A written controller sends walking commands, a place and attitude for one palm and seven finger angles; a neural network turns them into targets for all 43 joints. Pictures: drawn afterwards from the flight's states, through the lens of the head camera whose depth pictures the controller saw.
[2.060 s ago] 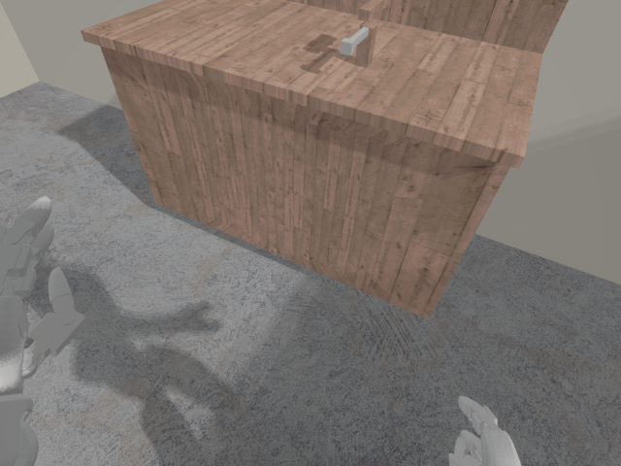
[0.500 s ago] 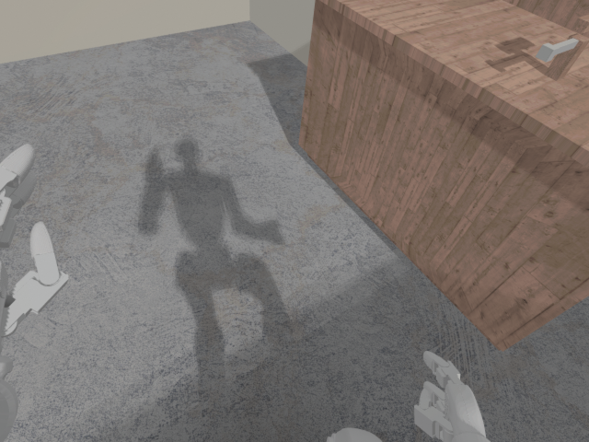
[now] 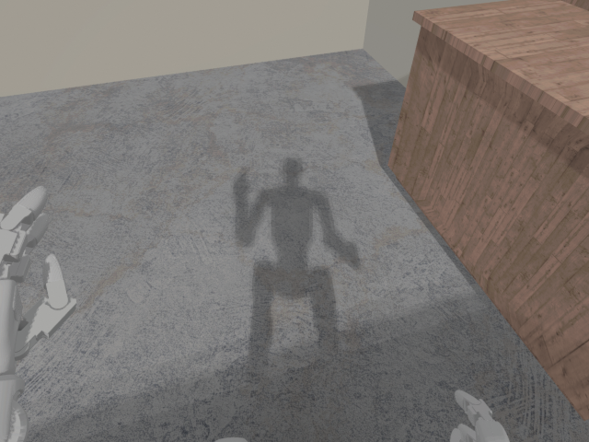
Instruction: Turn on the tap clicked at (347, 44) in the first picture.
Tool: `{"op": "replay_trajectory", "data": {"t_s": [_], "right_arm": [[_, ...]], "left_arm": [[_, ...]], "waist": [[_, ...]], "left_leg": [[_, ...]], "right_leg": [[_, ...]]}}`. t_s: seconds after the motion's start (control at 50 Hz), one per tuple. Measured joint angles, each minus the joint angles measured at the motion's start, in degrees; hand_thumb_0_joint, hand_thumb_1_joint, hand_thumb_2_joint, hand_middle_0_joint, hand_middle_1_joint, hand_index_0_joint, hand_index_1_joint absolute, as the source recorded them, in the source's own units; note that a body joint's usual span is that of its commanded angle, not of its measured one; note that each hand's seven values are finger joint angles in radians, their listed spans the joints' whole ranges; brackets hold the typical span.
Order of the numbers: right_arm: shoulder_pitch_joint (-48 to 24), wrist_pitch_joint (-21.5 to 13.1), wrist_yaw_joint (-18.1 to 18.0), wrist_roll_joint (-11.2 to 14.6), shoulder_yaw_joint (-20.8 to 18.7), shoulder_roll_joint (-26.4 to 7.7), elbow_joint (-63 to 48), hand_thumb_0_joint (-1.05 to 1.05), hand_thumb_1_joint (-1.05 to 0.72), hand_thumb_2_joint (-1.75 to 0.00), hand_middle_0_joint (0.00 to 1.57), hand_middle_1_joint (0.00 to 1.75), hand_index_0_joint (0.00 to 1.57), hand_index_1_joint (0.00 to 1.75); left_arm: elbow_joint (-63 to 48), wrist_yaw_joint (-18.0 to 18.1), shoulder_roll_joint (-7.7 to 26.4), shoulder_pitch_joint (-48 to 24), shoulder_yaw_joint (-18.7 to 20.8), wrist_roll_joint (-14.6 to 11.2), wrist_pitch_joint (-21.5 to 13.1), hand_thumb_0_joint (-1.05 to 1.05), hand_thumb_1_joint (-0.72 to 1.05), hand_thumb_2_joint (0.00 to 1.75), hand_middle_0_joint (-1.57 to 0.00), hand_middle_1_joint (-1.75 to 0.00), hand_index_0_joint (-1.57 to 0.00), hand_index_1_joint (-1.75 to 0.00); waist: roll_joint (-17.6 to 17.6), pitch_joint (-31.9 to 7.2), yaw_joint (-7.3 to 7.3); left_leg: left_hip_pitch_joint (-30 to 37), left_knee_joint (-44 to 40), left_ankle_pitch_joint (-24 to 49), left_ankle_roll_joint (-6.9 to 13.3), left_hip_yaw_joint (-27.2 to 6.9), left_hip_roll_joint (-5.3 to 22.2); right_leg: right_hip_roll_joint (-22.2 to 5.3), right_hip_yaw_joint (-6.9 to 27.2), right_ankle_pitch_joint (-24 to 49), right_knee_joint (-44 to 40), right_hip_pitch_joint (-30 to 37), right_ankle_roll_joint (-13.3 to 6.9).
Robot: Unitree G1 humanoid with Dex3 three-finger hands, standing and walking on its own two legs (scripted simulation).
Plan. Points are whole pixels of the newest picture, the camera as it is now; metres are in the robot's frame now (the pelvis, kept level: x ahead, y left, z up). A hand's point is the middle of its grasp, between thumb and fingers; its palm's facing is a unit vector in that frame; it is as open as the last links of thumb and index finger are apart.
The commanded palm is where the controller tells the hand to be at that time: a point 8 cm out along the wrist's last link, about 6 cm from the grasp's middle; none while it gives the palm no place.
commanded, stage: walk around to get in front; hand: left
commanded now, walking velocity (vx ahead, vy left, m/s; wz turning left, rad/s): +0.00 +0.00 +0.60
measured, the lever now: out of the picture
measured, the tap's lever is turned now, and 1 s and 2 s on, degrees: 0 0 0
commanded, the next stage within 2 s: none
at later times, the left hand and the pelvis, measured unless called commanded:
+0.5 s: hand out of the picture +0.06 +0.30 +0.18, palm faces +0.64 -0.62 -0.46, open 7.4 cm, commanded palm +0.01 +0.31 +0.17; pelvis -0.06 +0.00 -0.01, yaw +16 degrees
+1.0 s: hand out of the picture +0.02 +0.37 +0.17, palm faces +0.80 -0.46 -0.38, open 7.4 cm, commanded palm -0.06 +0.37 +0.17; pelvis -0.05 +0.04 -0.02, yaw +32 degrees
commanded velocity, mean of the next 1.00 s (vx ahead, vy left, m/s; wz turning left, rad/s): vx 0.25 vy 0.00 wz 0.51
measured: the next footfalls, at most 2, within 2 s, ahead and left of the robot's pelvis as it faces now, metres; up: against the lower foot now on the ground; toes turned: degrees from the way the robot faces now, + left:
left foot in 0.14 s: +0.02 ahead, +0.15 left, +0.00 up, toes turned +10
right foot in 0.52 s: -0.02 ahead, -0.10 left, +0.00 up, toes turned +12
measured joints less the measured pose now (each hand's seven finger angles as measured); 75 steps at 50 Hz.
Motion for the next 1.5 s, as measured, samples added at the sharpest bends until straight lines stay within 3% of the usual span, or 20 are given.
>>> {"op": "replay_trajectory", "data": {"t_s": [0.08,0.16,0.2,0.26,0.38,0.48,0.52,0.56,0.66,0.82,0.88,0.92,0.98,1.04,1.12,1.22,1.26,1.3,1.4,1.5], "right_arm": [[0.2,0.0,-0.7,-0.2,-1.2,-1.0,-1.8,0.01,-0.90,-0.90,0.20,0.30,0.20,0.30],[-1.3,0.1,-0.6,-0.3,-1.6,-0.9,-3.3,0.01,-0.90,-0.90,0.20,0.30,0.20,0.30],[-2.3,-0.7,0.2,-0.3,-1.3,0.7,-3.2,0.01,-0.90,-0.90,0.20,0.30,0.20,0.30],[-2.4,-2.1,2.1,-0.1,0.2,3.2,-2.9,0.01,-0.90,-0.90,0.20,0.30,0.20,0.30],[-1.4,-3.3,3.9,0.6,2.7,5.7,-3.0,0.01,-0.90,-0.90,0.20,0.30,0.20,0.30],[-0.6,-2.3,3.2,0.5,3.4,5.5,-1.9,0.01,-0.90,-0.90,0.21,0.30,0.21,0.30],[-0.4,-2.0,3.0,0.6,3.3,5.0,-1.8,0.01,-0.90,-0.90,0.21,0.30,0.21,0.30],[-1.2,-1.7,2.8,0.1,2.8,3.4,0.3,0.01,-0.90,-0.90,0.21,0.30,0.21,0.30],[-0.6,-0.2,2.1,-0.5,1.4,0.4,3.0,0.01,-0.90,-0.90,0.21,0.30,0.20,0.30],[0.9,-0.4,0.5,-0.4,-2.1,-2.2,-0.6,0.01,-0.90,-0.90,0.20,0.30,0.20,0.30],[1.0,-0.5,0.6,-0.1,-2.4,-2.3,-2.4,0.01,-0.90,-0.90,0.20,0.30,0.20,0.30],[0.1,-0.7,0.6,0.1,-2.5,-2.4,-4.3,0.01,-0.90,-0.90,0.20,0.30,0.20,0.30],[-3.2,-1.1,1.2,0.5,-1.7,1.2,-3.2,0.01,-0.90,-0.90,0.20,0.30,0.20,0.30],[-3.6,-1.2,2.6,1.1,0.6,4.8,-2.3,0.01,-0.90,-0.90,0.20,0.30,0.20,0.30],[-2.0,-2.9,3.4,1.0,2.8,7.5,-1.6,0.01,-0.90,-0.90,0.20,0.30,0.20,0.30],[0.6,-4.0,2.9,0.3,3.6,7.2,0.3,0.01,-0.90,-0.90,0.21,0.30,0.21,0.30],[1.2,-3.5,2.4,0.4,3.6,6.6,1.0,0.01,-0.89,-0.90,0.21,0.30,0.21,0.30],[0.6,-2.7,2.1,0.5,3.0,5.2,1.8,0.01,-0.89,-0.90,0.21,0.30,0.21,0.30],[-2.1,-0.6,1.9,0.5,1.0,0.2,4.9,0.01,-0.90,-0.90,0.21,0.30,0.21,0.30],[-2.9,-0.4,1.5,0.4,-0.7,-1.9,1.7,0.01,-0.90,-0.90,0.20,0.30,0.20,0.30]], "left_arm": [[-1.5,1.0,0.9,-0.3,1.7,-0.3,-0.6,0.01,0.89,0.90,-0.22,-0.30,-0.21,-0.31],[-4.6,2.0,0.8,-0.2,2.9,-1.1,-0.9,0.01,0.89,0.90,-0.22,-0.30,-0.21,-0.30],[-4.0,1.6,0.7,-0.8,2.7,-0.7,-1.2,0.01,0.89,0.90,-0.21,-0.30,-0.21,-0.30],[-4.4,0.3,1.2,-1.3,1.7,0.2,-0.6,0.02,0.89,0.90,-0.21,-0.30,-0.21,-0.30],[-8.3,-0.6,2.2,1.4,2.8,-0.9,-1.6,0.02,0.89,0.90,-0.21,-0.30,-0.21,-0.30],[-2.8,-0.5,1.6,1.3,3.6,-1.2,-0.1,0.01,0.89,0.90,-0.21,-0.30,-0.21,-0.30],[-0.4,-0.5,1.2,-0.4,3.0,-0.6,1.0,0.01,0.89,0.90,-0.21,-0.30,-0.21,-0.30],[2.1,-0.9,-1.0,-2.9,0.9,-0.5,1.7,0.01,0.89,0.90,-0.21,-0.30,-0.20,-0.30],[3.3,-1.0,-4.0,-0.7,-2.2,0.0,1.5,0.01,0.89,0.90,-0.21,-0.30,-0.21,-0.30],[-2.3,0.6,0.3,-0.8,0.7,-0.2,-0.7,0.02,0.89,0.90,-0.22,-0.30,-0.21,-0.31],[-5.8,1.9,0.8,-0.5,2.8,-0.7,-1.3,0.01,0.89,0.90,-0.22,-0.30,-0.21,-0.31],[-7.4,2.7,0.7,-0.6,4.0,-1.1,-1.9,0.01,0.89,0.90,-0.21,-0.30,-0.21,-0.30],[-3.7,2.6,1.1,-4.2,3.9,-0.3,-2.8,0.01,0.89,0.90,-0.21,-0.30,-0.20,-0.30],[-1.2,1.1,1.2,-5.0,3.0,0.0,-1.7,0.01,0.89,0.90,-0.21,-0.30,-0.20,-0.30],[-4.7,0.1,0.7,-1.4,2.5,0.0,-2.5,0.02,0.89,0.90,-0.21,-0.30,-0.21,-0.30],[-5.0,-0.1,0.9,1.1,3.2,0.2,-4.7,0.01,0.89,0.90,-0.21,-0.30,-0.21,-0.30],[-2.3,0.1,1.4,0.0,3.9,0.3,-4.5,0.01,0.89,0.90,-0.21,-0.30,-0.21,-0.30],[1.3,0.3,0.7,-2.8,3.4,0.8,-3.7,0.01,0.89,0.90,-0.21,-0.30,-0.21,-0.30],[7.4,-0.1,-5.0,-6.7,-0.5,0.5,-1.4,0.01,0.89,0.90,-0.21,-0.30,-0.20,-0.30],[1.4,-0.3,-3.6,-2.5,-1.6,0.6,-2.0,0.02,0.89,0.90,-0.21,-0.30,-0.21,-0.30]], "waist": [[-0.7,0.0,0.22],[-2.9,1.2,0.40],[-3.2,2.2,0.32],[-1.8,2.6,-0.23],[1.0,1.9,0.95],[3.8,-0.9,2.55],[3.3,-2.1,2.93],[3.5,-1.2,3.68],[1.6,-0.9,2.69],[-0.7,1.2,2.10],[-1.9,1.2,2.54],[-1.5,1.5,2.11],[-2.2,3.7,0.70],[-1.9,2.6,-0.25],[-0.8,2.1,0.70],[2.7,0.4,3.32],[3.6,-0.6,4.00],[4.8,-1.1,4.29],[4.1,0.4,4.14],[0.5,2.1,1.37]], "left_leg": [[5.9,-12.3,-1.1,1.0,1.6,1.3],[10.7,-22.4,7.1,3.1,2.6,-0.9],[10.1,-21.1,6.5,4.4,1.6,-1.3],[9.7,-22.6,8.0,4.5,-1.9,-0.7],[8.4,-26.0,12.3,4.0,-6.7,-0.7],[6.0,-26.1,12.6,4.1,-8.7,-1.4],[1.7,-20.2,4.6,4.1,-7.9,-2.4],[-3.8,-5.2,-1.3,2.9,-6.6,-2.9],[-9.6,15.4,3.7,0.7,-2.2,-0.7],[-1.6,-7.7,3.0,2.1,3.8,3.9],[4.3,-18.2,2.7,3.1,6.4,2.4],[7.3,-22.8,10.2,4.3,6.8,1.5],[7.3,-17.4,7.0,4.8,5.6,0.9],[8.6,-19.5,6.1,4.8,3.6,0.8],[11.2,-23.9,7.6,4.2,2.1,1.0],[13.3,-25.5,6.5,3.2,0.3,1.8],[12.6,-22.2,3.6,2.9,-0.3,2.1],[9.0,-12.6,-2.2,4.2,-0.9,2.9],[-1.6,14.1,-0.9,2.9,-1.6,1.2],[-4.1,3.3,3.8,2.5,1.4,3.8]], "right_leg": [[-1.4,-2.2,-0.9,2.7,-2.1,0.6],[-4.4,-1.0,-4.2,13.8,-7.4,2.9],[-2.4,3.5,-11.4,24.7,-11.5,4.1],[0.9,5.5,-12.6,32.1,-15.2,5.0],[2.9,6.2,-7.7,23.7,-13.9,5.7],[5.0,4.3,-10.4,10.3,-5.2,4.3],[4.6,4.0,-9.1,2.1,-1.7,1.7],[3.3,2.7,-2.3,3.2,-2.4,-0.4],[-0.3,-0.6,-1.5,-0.1,1.5,0.2],[-3.9,-5.5,-2.2,-1.5,3.5,1.9],[-5.8,-5.6,-5.3,3.3,2.0,3.3],[-7.1,-3.7,-8.2,14.7,-2.3,3.5],[-3.7,4.4,-13.3,38.3,-11.1,2.9],[-1.7,5.4,-10.7,45.2,-18.3,3.3],[-2.2,4.0,-4.3,33.2,-20.9,3.6],[-0.8,2.0,-3.0,15.1,-14.3,4.0],[0.3,1.1,-3.3,8.4,-9.6,3.8],[1.0,0.3,0.3,7.6,-8.8,1.1],[-0.3,-0.6,-1.5,7.4,-5.3,-0.8],[-0.9,-1.0,-0.2,1.0,-0.9,-0.4]]}}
